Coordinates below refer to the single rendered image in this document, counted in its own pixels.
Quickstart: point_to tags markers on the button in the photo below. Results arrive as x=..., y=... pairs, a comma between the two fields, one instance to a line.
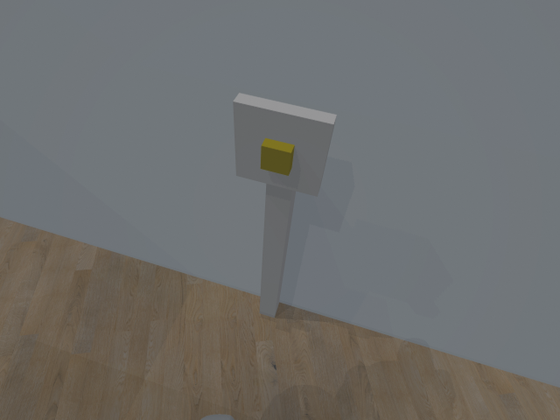
x=277, y=156

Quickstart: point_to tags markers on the panel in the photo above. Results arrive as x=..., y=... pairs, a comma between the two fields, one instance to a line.
x=311, y=131

